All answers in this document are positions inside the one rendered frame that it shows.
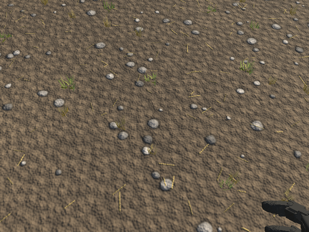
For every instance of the robot right hand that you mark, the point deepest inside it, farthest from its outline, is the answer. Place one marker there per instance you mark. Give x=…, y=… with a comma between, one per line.
x=289, y=209

